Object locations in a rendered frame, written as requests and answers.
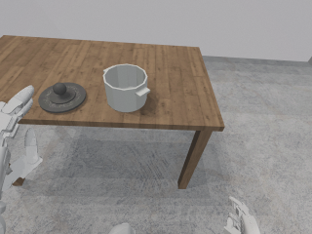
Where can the table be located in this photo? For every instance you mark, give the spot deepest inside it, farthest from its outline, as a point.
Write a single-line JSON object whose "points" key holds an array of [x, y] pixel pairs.
{"points": [[181, 94]]}

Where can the left robot thigh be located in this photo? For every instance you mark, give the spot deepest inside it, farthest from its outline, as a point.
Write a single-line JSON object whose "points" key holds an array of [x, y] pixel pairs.
{"points": [[122, 229]]}

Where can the right robot hand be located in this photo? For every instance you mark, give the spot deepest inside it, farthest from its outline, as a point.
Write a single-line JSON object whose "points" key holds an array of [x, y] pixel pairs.
{"points": [[246, 224]]}

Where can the pot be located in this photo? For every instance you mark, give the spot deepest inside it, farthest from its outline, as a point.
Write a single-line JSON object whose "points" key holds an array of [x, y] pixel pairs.
{"points": [[125, 87]]}

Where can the lid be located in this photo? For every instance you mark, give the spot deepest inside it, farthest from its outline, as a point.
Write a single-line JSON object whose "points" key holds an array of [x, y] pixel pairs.
{"points": [[74, 96]]}

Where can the left robot hand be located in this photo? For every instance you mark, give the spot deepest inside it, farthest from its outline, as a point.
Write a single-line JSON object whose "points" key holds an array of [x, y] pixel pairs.
{"points": [[10, 114]]}

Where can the knob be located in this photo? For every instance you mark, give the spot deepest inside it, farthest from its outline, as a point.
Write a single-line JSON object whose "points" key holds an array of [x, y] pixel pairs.
{"points": [[59, 88]]}

